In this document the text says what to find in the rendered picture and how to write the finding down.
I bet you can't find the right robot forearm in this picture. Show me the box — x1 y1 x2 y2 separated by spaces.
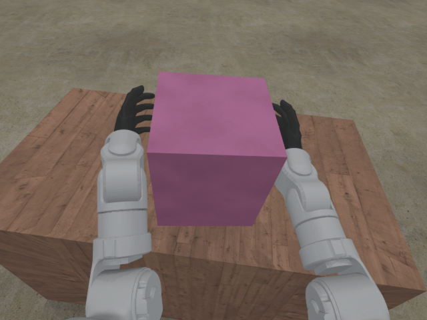
275 148 390 320

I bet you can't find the right robot hand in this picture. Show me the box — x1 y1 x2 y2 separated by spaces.
272 100 302 149

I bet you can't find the carton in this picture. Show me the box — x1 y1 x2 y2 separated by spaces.
147 71 288 226

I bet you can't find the robot right upper arm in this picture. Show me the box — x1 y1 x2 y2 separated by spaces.
306 273 389 320

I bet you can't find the left robot forearm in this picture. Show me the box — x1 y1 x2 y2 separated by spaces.
85 129 151 316

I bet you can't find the robot left upper arm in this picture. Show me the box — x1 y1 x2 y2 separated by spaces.
66 267 163 320

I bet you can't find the left robot hand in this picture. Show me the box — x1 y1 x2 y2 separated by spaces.
114 85 155 135

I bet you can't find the pedestal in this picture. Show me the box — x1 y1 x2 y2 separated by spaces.
0 88 427 320

